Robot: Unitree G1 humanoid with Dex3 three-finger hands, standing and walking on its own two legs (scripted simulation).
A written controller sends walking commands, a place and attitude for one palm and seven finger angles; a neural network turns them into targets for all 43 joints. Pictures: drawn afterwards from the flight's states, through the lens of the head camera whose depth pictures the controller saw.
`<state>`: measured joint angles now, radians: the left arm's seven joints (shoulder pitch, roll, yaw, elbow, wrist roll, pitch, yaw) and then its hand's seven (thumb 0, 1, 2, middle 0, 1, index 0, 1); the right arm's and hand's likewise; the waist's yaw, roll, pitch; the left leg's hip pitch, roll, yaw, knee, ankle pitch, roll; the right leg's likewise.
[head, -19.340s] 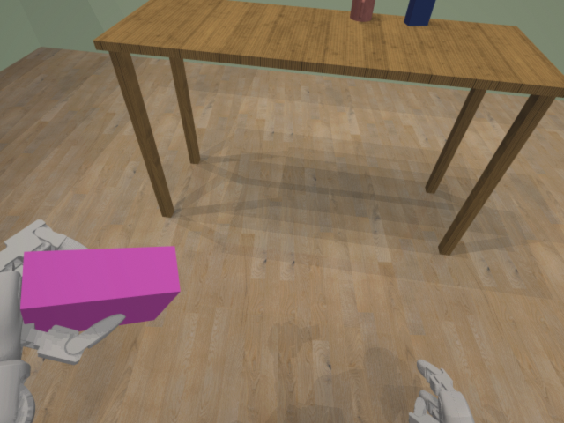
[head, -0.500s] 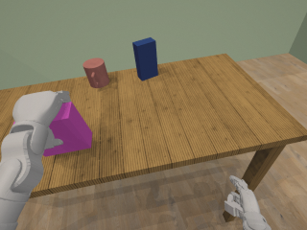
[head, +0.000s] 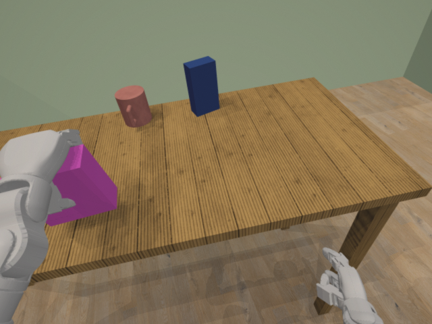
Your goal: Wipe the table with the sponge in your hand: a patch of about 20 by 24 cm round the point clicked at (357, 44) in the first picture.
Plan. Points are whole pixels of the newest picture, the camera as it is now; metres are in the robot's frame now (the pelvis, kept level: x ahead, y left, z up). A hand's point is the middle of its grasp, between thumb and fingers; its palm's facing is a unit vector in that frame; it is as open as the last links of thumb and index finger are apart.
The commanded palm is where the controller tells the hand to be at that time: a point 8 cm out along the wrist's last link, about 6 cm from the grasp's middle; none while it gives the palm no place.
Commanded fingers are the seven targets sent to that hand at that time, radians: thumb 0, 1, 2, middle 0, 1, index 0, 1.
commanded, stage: lower the sponge onto the table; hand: left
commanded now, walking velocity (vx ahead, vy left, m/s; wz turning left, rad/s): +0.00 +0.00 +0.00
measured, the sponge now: (73, 194) +0.25 +0.32 +0.13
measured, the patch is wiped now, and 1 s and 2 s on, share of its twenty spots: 0.00 0.00 0.30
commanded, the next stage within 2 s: wipe forward along the first lane in 1.28 s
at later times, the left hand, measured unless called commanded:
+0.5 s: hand (62, 172) +0.26 +0.31 +0.19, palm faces +0.13 -0.03 -0.99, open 9.6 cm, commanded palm +0.21 +0.30 +0.25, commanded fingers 0.00 0.10 1.30 -1.20 -1.60 -1.20 -1.60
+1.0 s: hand (70, 188) +0.25 +0.31 +0.16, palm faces +0.05 -0.04 -1.00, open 9.6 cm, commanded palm +0.21 +0.30 +0.23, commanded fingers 0.00 0.10 1.30 -1.20 -1.60 -1.20 -1.60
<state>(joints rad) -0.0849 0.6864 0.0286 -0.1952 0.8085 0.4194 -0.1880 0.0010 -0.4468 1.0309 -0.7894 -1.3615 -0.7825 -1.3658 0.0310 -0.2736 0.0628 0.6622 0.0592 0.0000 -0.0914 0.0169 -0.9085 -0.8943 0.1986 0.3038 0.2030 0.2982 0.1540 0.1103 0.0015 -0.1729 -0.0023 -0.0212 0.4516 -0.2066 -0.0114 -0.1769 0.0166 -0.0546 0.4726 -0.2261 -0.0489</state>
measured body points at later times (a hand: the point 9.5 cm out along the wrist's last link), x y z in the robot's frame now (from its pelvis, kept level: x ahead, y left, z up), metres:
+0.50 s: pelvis +0.00 +0.00 +0.00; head -0.03 -0.05 +0.45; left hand +0.25 +0.31 +0.24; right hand +0.25 -0.19 -0.07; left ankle +0.03 +0.13 -0.74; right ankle +0.02 -0.09 -0.74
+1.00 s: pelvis +0.00 +0.00 +0.00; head -0.02 -0.04 +0.45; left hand +0.24 +0.31 +0.21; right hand +0.25 -0.19 -0.07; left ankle +0.03 +0.13 -0.74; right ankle +0.02 -0.09 -0.74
